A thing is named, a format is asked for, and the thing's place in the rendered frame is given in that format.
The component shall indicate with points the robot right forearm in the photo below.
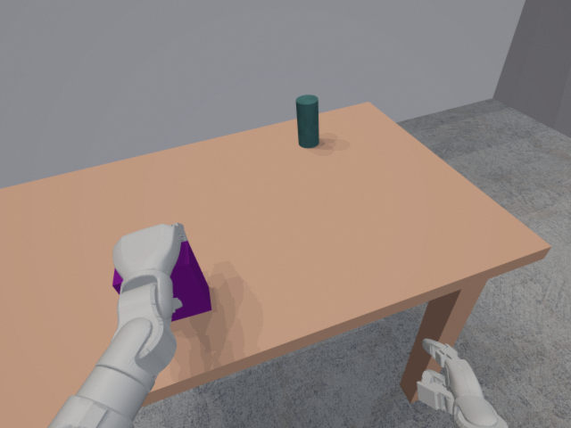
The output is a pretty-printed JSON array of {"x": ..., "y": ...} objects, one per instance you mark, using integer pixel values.
[{"x": 471, "y": 411}]

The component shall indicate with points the right robot hand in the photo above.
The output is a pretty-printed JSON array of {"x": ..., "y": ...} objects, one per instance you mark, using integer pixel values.
[{"x": 439, "y": 391}]

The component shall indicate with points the table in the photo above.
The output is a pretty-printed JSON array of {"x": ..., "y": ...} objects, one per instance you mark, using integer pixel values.
[{"x": 296, "y": 244}]

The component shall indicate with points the left robot hand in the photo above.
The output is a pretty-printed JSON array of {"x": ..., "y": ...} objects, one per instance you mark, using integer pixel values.
[{"x": 156, "y": 248}]

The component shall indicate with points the robot left forearm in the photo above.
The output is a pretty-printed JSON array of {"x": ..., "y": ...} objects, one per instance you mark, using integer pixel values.
[{"x": 142, "y": 346}]

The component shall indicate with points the sponge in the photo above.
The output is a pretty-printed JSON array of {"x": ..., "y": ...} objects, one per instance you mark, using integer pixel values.
[{"x": 189, "y": 285}]

